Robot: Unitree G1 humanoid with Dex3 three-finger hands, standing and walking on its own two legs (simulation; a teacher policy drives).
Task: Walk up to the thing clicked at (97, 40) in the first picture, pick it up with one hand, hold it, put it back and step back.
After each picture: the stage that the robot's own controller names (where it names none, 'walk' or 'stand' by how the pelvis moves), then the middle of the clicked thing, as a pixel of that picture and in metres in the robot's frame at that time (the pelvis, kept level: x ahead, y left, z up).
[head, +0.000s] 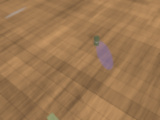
stand; (96, 40) +1.50 -0.15 -0.72
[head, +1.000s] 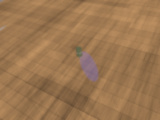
walk; (79, 51) +1.36 +0.17 -0.69
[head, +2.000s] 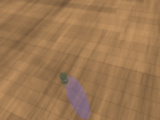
walk; (63, 78) +0.90 +0.27 -0.71
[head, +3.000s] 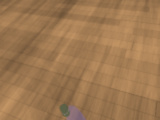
walk; (65, 110) +0.58 +0.25 -0.71
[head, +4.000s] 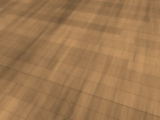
stand; out of the picture +0.47 +0.20 -0.71
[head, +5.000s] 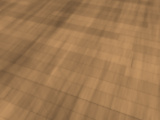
stand; out of the picture +0.43 +0.20 -0.73
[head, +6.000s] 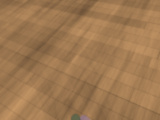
walk; out of the picture +0.46 +0.17 -0.69
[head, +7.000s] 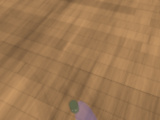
walk; (74, 106) +0.50 +0.14 -0.65
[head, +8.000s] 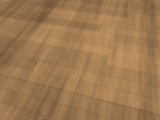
stand; out of the picture +0.46 +0.32 -0.72
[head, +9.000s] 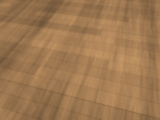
stand; out of the picture +0.44 +0.32 -0.73
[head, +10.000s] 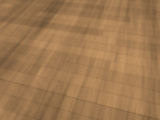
stand; out of the picture +0.43 +0.31 -0.73
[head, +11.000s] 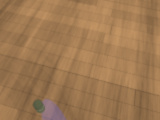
go down; (39, 106) +0.46 +0.31 -0.65
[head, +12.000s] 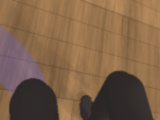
go down; out of the picture +0.52 +0.36 -0.28
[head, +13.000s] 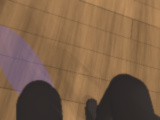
close in; out of the picture +0.53 +0.35 -0.28
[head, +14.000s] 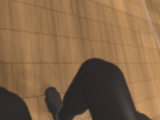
close in; out of the picture +0.49 +0.41 -0.24
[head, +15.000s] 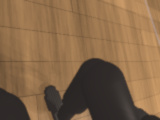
close; out of the picture +0.48 +0.40 -0.24
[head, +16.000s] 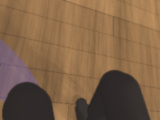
lift; out of the picture +0.44 +0.31 -0.29
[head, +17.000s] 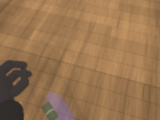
lift; (49, 111) +0.41 +0.24 -0.61
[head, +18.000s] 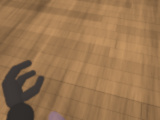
close; out of the picture +0.37 +0.27 -0.70
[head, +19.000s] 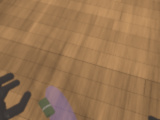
hold; (46, 107) +0.40 +0.27 -0.59
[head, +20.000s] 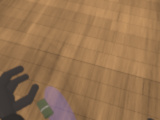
close; (45, 108) +0.41 +0.27 -0.58
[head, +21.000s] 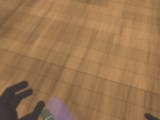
hold; (48, 118) +0.39 +0.27 -0.63
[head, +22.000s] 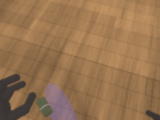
close; (44, 106) +0.40 +0.28 -0.58
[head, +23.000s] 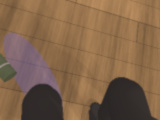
approach; (2, 67) +0.43 +0.32 -0.33
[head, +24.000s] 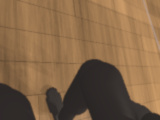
stand; out of the picture +0.38 +0.38 -0.27
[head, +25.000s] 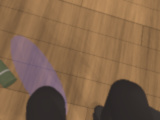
approach; (2, 73) +0.40 +0.34 -0.34
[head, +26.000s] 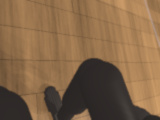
lift; out of the picture +0.36 +0.40 -0.27
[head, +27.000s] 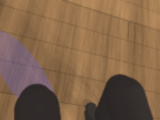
lift; out of the picture +0.38 +0.37 -0.30
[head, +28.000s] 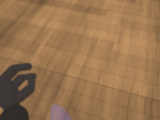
hold; out of the picture +0.35 +0.32 -0.65
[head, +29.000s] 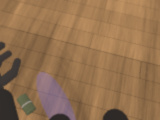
approach; (26, 104) +0.36 +0.34 -0.54
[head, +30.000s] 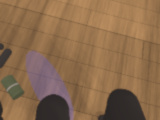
hold; (12, 87) +0.41 +0.35 -0.39
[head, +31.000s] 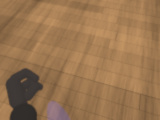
crouch; out of the picture +0.35 +0.34 -0.67
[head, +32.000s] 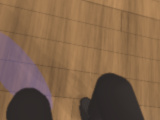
lower; out of the picture +0.38 +0.38 -0.34
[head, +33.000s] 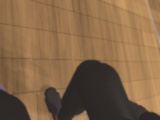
lower; out of the picture +0.33 +0.42 -0.28
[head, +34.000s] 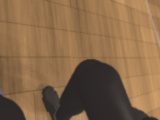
lower; out of the picture +0.32 +0.43 -0.27
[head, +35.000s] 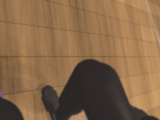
lower; out of the picture +0.31 +0.44 -0.28
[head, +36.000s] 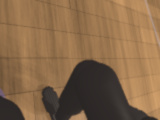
lower; out of the picture +0.31 +0.44 -0.28
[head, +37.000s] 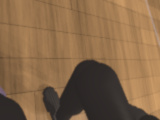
loosen; out of the picture +0.31 +0.44 -0.28
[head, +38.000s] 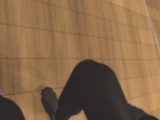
withdraw; out of the picture +0.30 +0.45 -0.28
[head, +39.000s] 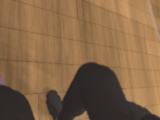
withdraw; out of the picture +0.31 +0.45 -0.30
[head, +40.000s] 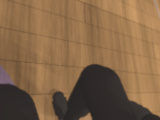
withdraw; out of the picture +0.31 +0.45 -0.30
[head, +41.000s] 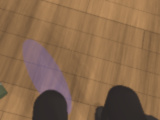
walk; out of the picture +0.35 +0.42 -0.41
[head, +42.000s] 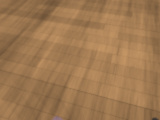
stand; out of the picture +0.28 +0.40 -0.69
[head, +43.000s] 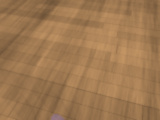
withdraw; out of the picture +0.30 +0.42 -0.69
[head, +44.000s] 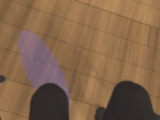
withdraw; out of the picture +0.34 +0.44 -0.34
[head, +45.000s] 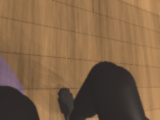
hold; out of the picture +0.29 +0.48 -0.27
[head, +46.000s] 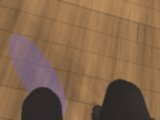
walk; out of the picture +0.32 +0.46 -0.33
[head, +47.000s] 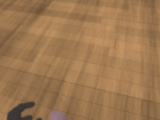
hold; out of the picture +0.29 +0.43 -0.68
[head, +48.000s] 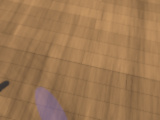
withdraw; out of the picture +0.28 +0.46 -0.68
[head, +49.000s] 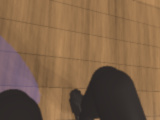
rise; out of the picture +0.30 +0.49 -0.30
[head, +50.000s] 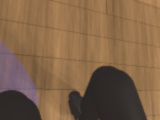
stand; out of the picture +0.27 +0.50 -0.29
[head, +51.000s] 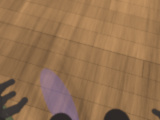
withdraw; (4, 116) +0.30 +0.46 -0.53
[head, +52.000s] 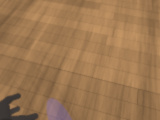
withdraw; out of the picture +0.27 +0.47 -0.68
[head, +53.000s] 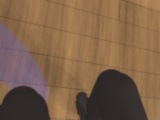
rise; out of the picture +0.30 +0.51 -0.32
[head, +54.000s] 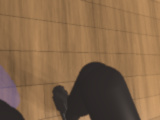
lower; out of the picture +0.23 +0.53 -0.28
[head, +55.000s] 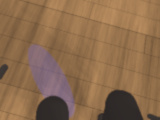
stand; out of the picture +0.31 +0.50 -0.42
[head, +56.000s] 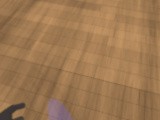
rise; out of the picture +0.26 +0.49 -0.67
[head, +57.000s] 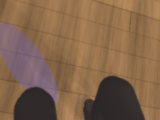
withdraw; out of the picture +0.30 +0.52 -0.35
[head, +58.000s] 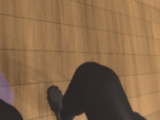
lower; out of the picture +0.21 +0.55 -0.29
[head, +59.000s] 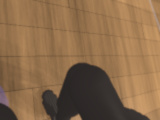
withdraw; out of the picture +0.21 +0.56 -0.30
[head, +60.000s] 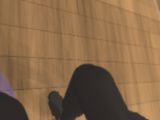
withdraw; out of the picture +0.21 +0.56 -0.30
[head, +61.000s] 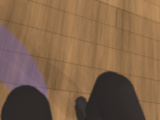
stand; out of the picture +0.23 +0.56 -0.31
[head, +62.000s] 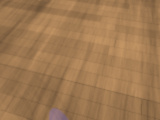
stand; out of the picture +0.23 +0.52 -0.67
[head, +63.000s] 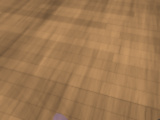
stand; out of the picture +0.23 +0.53 -0.68
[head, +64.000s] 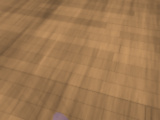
stand; out of the picture +0.23 +0.53 -0.68
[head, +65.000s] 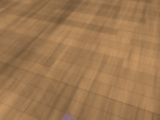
stand; out of the picture +0.26 +0.51 -0.75
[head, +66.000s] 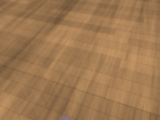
stand; out of the picture +0.24 +0.53 -0.75
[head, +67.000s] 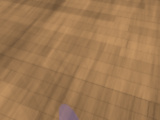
walk; out of the picture +0.25 +0.53 -0.75
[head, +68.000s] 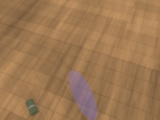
walk; (31, 107) +0.48 +0.44 -0.72
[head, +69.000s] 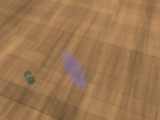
walk; (29, 77) +0.83 +0.48 -0.73
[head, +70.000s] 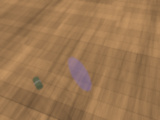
stand; (37, 83) +0.87 +0.51 -0.73
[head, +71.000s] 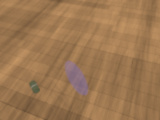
stand; (34, 86) +0.86 +0.51 -0.75
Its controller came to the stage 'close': yes
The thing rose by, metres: 0.01
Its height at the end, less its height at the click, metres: -0.02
